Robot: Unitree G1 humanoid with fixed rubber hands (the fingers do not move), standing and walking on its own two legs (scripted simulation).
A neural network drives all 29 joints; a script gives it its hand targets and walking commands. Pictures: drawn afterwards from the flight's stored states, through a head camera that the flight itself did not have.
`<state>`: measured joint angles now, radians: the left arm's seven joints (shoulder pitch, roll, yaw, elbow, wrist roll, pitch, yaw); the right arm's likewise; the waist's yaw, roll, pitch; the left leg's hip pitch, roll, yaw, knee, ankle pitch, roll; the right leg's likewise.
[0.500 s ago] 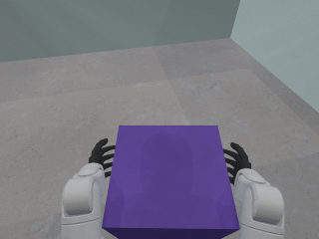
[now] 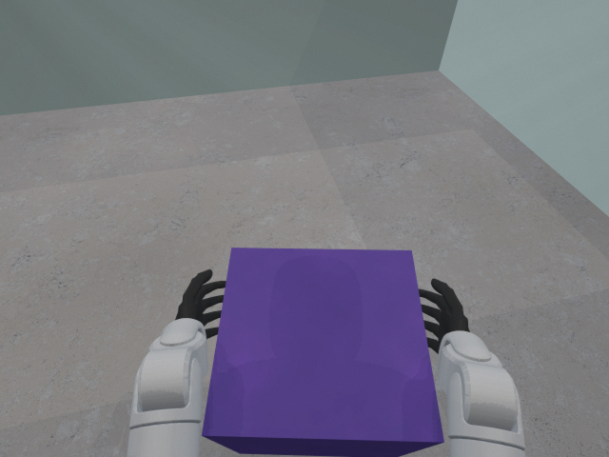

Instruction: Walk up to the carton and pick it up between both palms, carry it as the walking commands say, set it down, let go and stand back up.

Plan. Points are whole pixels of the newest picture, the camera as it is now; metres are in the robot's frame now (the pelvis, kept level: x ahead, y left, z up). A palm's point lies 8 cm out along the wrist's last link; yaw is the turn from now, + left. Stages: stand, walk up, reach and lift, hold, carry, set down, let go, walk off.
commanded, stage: carry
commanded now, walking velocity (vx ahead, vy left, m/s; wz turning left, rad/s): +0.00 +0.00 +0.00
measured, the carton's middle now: (318, 360) +0.27 +0.00 -0.04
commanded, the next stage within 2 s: hold in 0.46 s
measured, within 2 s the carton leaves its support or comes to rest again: neither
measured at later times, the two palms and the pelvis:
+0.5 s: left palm (202, 328) +0.27 +0.16 +0.04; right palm (454, 342) +0.27 -0.17 +0.03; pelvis +0.00 -0.01 +0.00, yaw -1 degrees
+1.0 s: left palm (210, 282) +0.33 +0.15 +0.06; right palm (454, 313) +0.30 -0.17 +0.06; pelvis +0.04 +0.02 +0.02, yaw -9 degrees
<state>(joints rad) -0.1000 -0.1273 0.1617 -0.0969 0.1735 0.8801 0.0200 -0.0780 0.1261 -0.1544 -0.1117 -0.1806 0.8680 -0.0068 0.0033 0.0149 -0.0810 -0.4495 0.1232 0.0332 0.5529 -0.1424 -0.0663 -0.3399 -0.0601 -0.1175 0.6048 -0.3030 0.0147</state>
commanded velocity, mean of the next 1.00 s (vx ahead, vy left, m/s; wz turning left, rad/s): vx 0.00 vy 0.00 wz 0.00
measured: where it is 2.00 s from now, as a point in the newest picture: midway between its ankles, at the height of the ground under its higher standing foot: outside the picture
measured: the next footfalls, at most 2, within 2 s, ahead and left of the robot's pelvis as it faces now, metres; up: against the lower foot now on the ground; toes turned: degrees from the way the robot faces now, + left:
none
